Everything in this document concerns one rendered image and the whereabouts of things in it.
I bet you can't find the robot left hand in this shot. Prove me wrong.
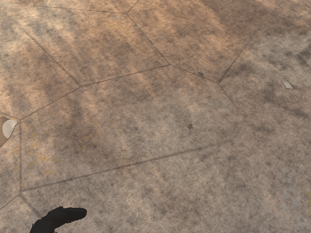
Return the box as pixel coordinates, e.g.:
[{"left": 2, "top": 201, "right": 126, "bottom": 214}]
[{"left": 29, "top": 206, "right": 87, "bottom": 233}]

